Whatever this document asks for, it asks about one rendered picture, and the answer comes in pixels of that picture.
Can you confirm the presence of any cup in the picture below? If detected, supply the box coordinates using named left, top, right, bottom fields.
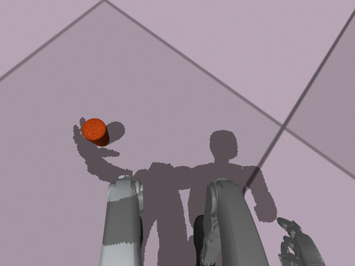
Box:
left=82, top=118, right=109, bottom=147

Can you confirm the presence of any right robot hand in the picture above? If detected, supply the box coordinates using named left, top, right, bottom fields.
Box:
left=277, top=217, right=325, bottom=266

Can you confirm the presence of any right robot foot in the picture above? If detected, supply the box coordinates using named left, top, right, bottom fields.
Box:
left=194, top=215, right=215, bottom=266

